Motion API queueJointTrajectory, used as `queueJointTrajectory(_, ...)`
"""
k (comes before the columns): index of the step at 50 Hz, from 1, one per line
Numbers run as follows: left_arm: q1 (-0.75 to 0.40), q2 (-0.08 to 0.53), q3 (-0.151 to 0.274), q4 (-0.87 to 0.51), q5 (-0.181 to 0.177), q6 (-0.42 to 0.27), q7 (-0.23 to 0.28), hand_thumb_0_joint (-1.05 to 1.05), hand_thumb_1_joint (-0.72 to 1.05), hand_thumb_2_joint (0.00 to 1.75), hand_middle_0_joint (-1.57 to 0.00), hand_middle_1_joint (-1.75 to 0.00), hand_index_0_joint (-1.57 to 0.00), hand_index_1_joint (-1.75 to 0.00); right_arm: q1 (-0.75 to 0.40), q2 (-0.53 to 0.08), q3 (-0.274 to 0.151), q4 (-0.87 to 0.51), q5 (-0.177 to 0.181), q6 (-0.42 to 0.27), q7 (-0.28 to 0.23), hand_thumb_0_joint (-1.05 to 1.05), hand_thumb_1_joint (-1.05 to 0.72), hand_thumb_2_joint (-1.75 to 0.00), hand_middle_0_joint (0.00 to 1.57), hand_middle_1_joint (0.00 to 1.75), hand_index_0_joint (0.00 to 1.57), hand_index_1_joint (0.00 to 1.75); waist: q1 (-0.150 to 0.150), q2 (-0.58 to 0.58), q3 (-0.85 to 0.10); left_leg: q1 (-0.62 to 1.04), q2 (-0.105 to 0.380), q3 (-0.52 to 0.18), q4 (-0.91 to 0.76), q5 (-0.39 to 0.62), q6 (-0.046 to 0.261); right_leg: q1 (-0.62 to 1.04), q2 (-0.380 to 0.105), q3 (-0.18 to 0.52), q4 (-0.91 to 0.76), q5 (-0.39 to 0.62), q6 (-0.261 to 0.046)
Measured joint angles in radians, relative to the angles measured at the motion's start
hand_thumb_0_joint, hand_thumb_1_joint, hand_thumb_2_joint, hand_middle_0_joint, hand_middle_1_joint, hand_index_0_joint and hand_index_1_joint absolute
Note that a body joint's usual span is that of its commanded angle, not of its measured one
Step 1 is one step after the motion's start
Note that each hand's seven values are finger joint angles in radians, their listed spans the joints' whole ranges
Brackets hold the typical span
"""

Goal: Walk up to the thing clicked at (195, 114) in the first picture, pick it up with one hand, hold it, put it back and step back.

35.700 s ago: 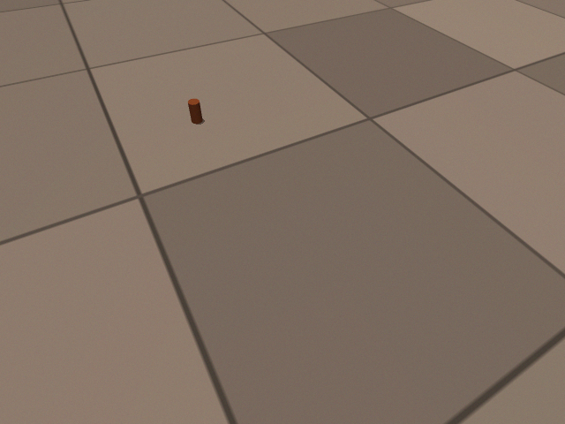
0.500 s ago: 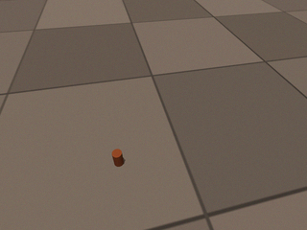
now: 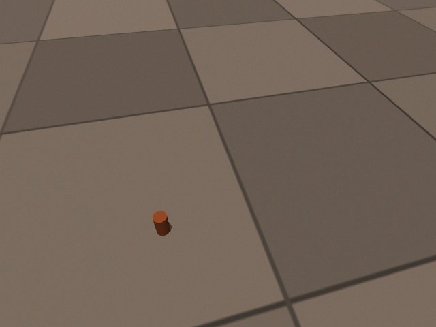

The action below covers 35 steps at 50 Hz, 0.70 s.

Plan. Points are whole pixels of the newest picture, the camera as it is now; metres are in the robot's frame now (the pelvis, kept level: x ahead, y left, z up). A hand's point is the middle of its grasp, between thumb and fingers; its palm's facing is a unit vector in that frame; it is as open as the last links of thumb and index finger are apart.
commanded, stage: stand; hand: left
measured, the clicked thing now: (161, 223) +0.71 +0.26 -0.72
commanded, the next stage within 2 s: walk up in 0.18 s
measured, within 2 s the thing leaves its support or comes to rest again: neither
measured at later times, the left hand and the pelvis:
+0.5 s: hand out of the picture +0.08 +0.34 -0.18, palm faces -0.01 -0.93 -0.36, open 7.4 cm; pelvis +0.07 +0.05 -0.02, yaw +0 degrees
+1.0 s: hand (114, 230) +0.38 +0.26 -0.14, palm faces -0.10 -0.92 -0.38, open 7.4 cm; pelvis +0.25 +0.00 -0.02, yaw -4 degrees
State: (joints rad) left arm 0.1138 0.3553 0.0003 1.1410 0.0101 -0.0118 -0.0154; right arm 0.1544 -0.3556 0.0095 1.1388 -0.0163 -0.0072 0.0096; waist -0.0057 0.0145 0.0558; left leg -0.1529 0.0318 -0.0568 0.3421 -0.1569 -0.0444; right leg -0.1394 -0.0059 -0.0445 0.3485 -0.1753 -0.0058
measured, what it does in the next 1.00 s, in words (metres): walks ahead: right foot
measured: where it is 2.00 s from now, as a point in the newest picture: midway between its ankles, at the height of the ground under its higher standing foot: (214, 320)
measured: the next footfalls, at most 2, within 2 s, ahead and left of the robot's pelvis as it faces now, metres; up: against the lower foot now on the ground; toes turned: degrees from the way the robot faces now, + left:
right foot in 0.90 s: +0.32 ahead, -0.14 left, +0.00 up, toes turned -4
left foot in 1.32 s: +0.45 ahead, +0.11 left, +0.00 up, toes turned -2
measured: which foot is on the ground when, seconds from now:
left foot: down 0.00-0.94, up 0.96-1.00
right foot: down 0.00-0.46, up 0.48-0.88, down 0.90-1.00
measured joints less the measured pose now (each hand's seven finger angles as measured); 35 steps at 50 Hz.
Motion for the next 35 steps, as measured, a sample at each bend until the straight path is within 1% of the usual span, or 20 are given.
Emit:
queueJointTrajectory(9, -0.015, -0.003, -0.004, -0.005, 0.0, 0.001, 0.0, 0.01, 0.9, 0.9, -0.2, -0.3, -0.2, -0.3, -0.031, 0.001, 0.01, -0.014, 0.002, -0.004, -0.003, 0.01, -0.91, -0.9, 0.21, 0.3, 0.21, 0.3, 0.004, 0.002, -0.009, 0.01, 0.0, 0.004, -0.006, -0.008, 0.0, 0.006, -0.001, 0.004, -0.002, -0.009, 0.001)
queueJointTrajectory(10, -0.01, -0.004, 0.005, -0.014, 0.003, 0.002, -0.005, 0.01, 0.9, 0.9, -0.2, -0.3, -0.2, -0.3, -0.028, 0.001, 0.002, -0.023, -0.001, -0.004, 0.003, 0.01, -0.91, -0.9, 0.21, 0.3, 0.21, 0.3, 0.005, 0.002, -0.011, 0.002, -0.001, 0.004, 0.015, -0.04, 0.012, 0.004, -0.001, 0.003, 0.008, -0.027, -0.003)
queueJointTrajectory(12, 0.016, -0.005, 0.028, -0.04, 0.015, -0.007, -0.019, 0.01, 0.9, 0.9, -0.2, -0.3, -0.2, -0.3, -0.004, -0.004, -0.015, -0.047, -0.012, -0.006, 0.017, 0.01, -0.91, -0.9, 0.21, 0.3, 0.21, 0.3, 0.008, 0.005, -0.026, -0.03, -0.001, 0.005, 0.113, -0.196, 0.045, 0.003, 0.004, 0.002, 0.036, -0.101, -0.017)
queueJointTrajectory(13, 0.034, -0.005, 0.038, -0.053, 0.02, -0.012, -0.023, 0.01, 0.9, 0.9, -0.2, -0.3, -0.2, -0.3, 0.011, -0.009, -0.023, -0.056, -0.018, -0.003, 0.022, 0.01, -0.91, -0.9, 0.21, 0.3, 0.21, 0.3, 0.01, 0.006, -0.037, -0.059, -0.001, 0.016, 0.188, -0.247, 0.052, 0.007, 0.003, -0.001, 0.037, -0.12, -0.023)
queueJointTrajectory(14, 0.051, -0.003, 0.047, -0.067, 0.024, -0.017, -0.026, 0.01, 0.9, 0.9, -0.2, -0.3, -0.2, -0.3, 0.024, -0.015, -0.03, -0.064, -0.023, -0.001, 0.027, 0.01, -0.91, -0.9, 0.21, 0.3, 0.21, 0.3, 0.015, 0.002, -0.043, -0.09, -0.003, 0.033, 0.263, -0.263, 0.055, 0.016, -0.001, -0.002, 0.029, -0.121, -0.031)
queueJointTrajectory(16, 0.084, 0.007, 0.063, -0.091, 0.029, -0.026, -0.027, 0.01, 0.9, 0.9, -0.21, -0.3, -0.2, -0.3, 0.041, -0.029, -0.044, -0.077, -0.027, -0.003, 0.033, 0.01, -0.91, -0.9, 0.21, 0.3, 0.21, 0.3, 0.03, -0.011, -0.041, -0.137, -0.003, 0.062, 0.344, -0.266, 0.06, 0.037, -0.013, 0.005, 0.002, -0.071, -0.043)
queueJointTrajectory(17, 0.098, 0.013, 0.069, -0.1, 0.032, -0.029, -0.027, 0.01, 0.9, 0.9, -0.21, -0.3, -0.2, -0.3, 0.044, -0.038, -0.051, -0.084, -0.028, -0.006, 0.036, 0.01, -0.91, -0.9, 0.21, 0.3, 0.21, 0.3, 0.037, -0.013, -0.033, -0.154, 0.002, 0.068, 0.356, -0.269, 0.062, 0.048, -0.017, 0.007, -0.007, -0.049, -0.038)
queueJointTrajectory(18, 0.111, 0.018, 0.073, -0.105, 0.033, -0.029, -0.027, 0.01, 0.9, 0.9, -0.21, -0.3, -0.2, -0.3, 0.046, -0.048, -0.059, -0.091, -0.029, -0.01, 0.038, 0.01, -0.91, -0.9, 0.21, 0.3, 0.21, 0.3, 0.041, -0.009, -0.022, -0.168, 0.011, 0.066, 0.351, -0.267, 0.062, 0.06, -0.016, 0.006, -0.009, -0.053, -0.026)
queueJointTrajectory(20, 0.137, 0.03, 0.078, -0.113, 0.033, -0.022, -0.031, 0.01, 0.9, 0.9, -0.21, -0.3, -0.2, -0.3, 0.052, -0.065, -0.073, -0.109, -0.03, -0.016, 0.044, 0.01, -0.91, -0.9, 0.21, 0.3, 0.21, 0.3, 0.046, 0.001, -0.006, -0.182, 0.029, 0.06, 0.309, -0.244, 0.064, 0.077, -0.014, 0.003, 0.002, -0.079, -0.004)
queueJointTrajectory(21, 0.151, 0.039, 0.079, -0.117, 0.033, -0.016, -0.034, 0.01, 0.9, 0.9, -0.21, -0.3, -0.2, -0.3, 0.055, -0.069, -0.08, -0.119, -0.029, -0.02, 0.046, 0.01, -0.91, -0.9, 0.21, 0.3, 0.21, 0.3, 0.047, 0.001, 0.0, -0.177, 0.034, 0.061, 0.266, -0.213, 0.063, 0.08, -0.015, 0.004, 0.023, -0.1, 0.004)
queueJointTrajectory(22, 0.165, 0.049, 0.08, -0.12, 0.032, -0.008, -0.037, 0.01, 0.9, 0.9, -0.21, -0.3, -0.2, -0.3, 0.06, -0.071, -0.087, -0.129, -0.029, -0.026, 0.047, 0.01, -0.91, -0.9, 0.2, 0.3, 0.21, 0.3, 0.046, -0.002, 0.004, -0.164, 0.035, 0.066, 0.218, -0.159, 0.059, 0.074, -0.02, 0.005, 0.061, -0.13, 0.009)
queueJointTrajectory(23, 0.177, 0.062, 0.081, -0.123, 0.031, 0.001, -0.038, 0.01, 0.9, 0.9, -0.21, -0.3, -0.2, -0.3, 0.064, -0.069, -0.094, -0.139, -0.03, -0.035, 0.045, 0.01, -0.91, -0.9, 0.2, 0.3, 0.21, 0.3, 0.044, -0.018, 0.01, -0.153, 0.026, 0.077, 0.201, -0.066, 0.052, 0.058, -0.034, 0.013, 0.126, -0.175, 0.005)
queueJointTrajectory(24, 0.187, 0.073, 0.082, -0.125, 0.03, 0.011, -0.036, 0.01, 0.9, 0.9, -0.2, -0.3, -0.2, -0.3, 0.067, -0.062, -0.1, -0.149, -0.034, -0.046, 0.04, 0.01, -0.91, -0.9, 0.2, 0.3, 0.21, 0.3, 0.042, -0.042, 0.017, -0.147, 0.01, 0.095, 0.216, -0.034, 0.049, 0.024, -0.048, 0.036, 0.231, -0.24, -0.015)
queueJointTrajectory(25, 0.195, 0.079, 0.081, -0.123, 0.028, 0.021, -0.031, 0.01, 0.9, 0.9, -0.2, -0.3, -0.2, -0.3, 0.073, -0.054, -0.103, -0.16, -0.038, -0.054, 0.033, 0.01, -0.91, -0.9, 0.2, 0.3, 0.21, 0.3, 0.035, -0.059, 0.017, -0.145, 0.0, 0.109, 0.237, -0.056, 0.05, -0.027, -0.035, 0.078, 0.36, -0.29, -0.025)
queueJointTrajectory(26, 0.201, 0.081, 0.079, -0.12, 0.024, 0.03, -0.028, 0.01, 0.9, 0.9, -0.2, -0.3, -0.2, -0.3, 0.083, -0.045, -0.102, -0.169, -0.037, -0.058, 0.029, 0.01, -0.91, -0.9, 0.2, 0.3, 0.21, 0.3, 0.022, -0.066, 0.012, -0.139, -0.005, 0.111, 0.242, -0.077, 0.052, -0.077, -0.007, 0.11, 0.475, -0.31, -0.032)
queueJointTrajectory(27, 0.203, 0.082, 0.075, -0.119, 0.02, 0.035, -0.026, 0.01, 0.9, 0.9, -0.2, -0.3, -0.2, -0.3, 0.094, -0.038, -0.098, -0.174, -0.033, -0.058, 0.028, 0.0, -0.91, -0.9, 0.2, 0.3, 0.21, 0.3, 0.008, -0.07, 0.006, -0.126, -0.008, 0.109, 0.233, -0.09, 0.058, -0.121, 0.015, 0.122, 0.562, -0.307, -0.039)
queueJointTrajectory(29, 0.203, 0.082, 0.067, -0.13, 0.011, 0.03, -0.029, 0.01, 0.9, 0.9, -0.2, -0.3, -0.2, -0.3, 0.118, -0.027, -0.089, -0.178, -0.026, -0.053, 0.026, 0.0, -0.91, -0.9, 0.21, 0.3, 0.21, 0.3, -0.002, -0.074, 0.005, -0.083, -0.013, 0.109, 0.188, -0.092, 0.067, -0.196, 0.032, 0.122, 0.66, -0.261, -0.042)
queueJointTrajectory(32, 0.203, 0.082, 0.066, -0.153, 0.008, 0.012, -0.038, 0.01, 0.9, 0.9, -0.2, -0.3, -0.2, -0.3, 0.149, -0.018, -0.077, -0.19, -0.016, -0.058, 0.025, 0.01, -0.9, -0.9, 0.21, 0.3, 0.21, 0.3, -0.004, -0.082, 0.011, -0.015, -0.021, 0.124, 0.117, -0.085, 0.064, -0.278, 0.015, 0.125, 0.661, -0.172, -0.029)
queueJointTrajectory(35, 0.199, 0.081, 0.065, -0.172, 0.009, 0.013, -0.047, 0.01, 0.9, 0.9, -0.2, -0.3, -0.2, -0.3, 0.173, -0.011, -0.071, -0.209, -0.01, -0.068, 0.024, 0.01, -0.9, -0.9, 0.21, 0.3, 0.21, 0.3, -0.011, -0.083, 0.022, 0.045, -0.029, 0.136, 0.071, -0.096, 0.065, -0.325, -0.011, 0.138, 0.59, -0.112, -0.006)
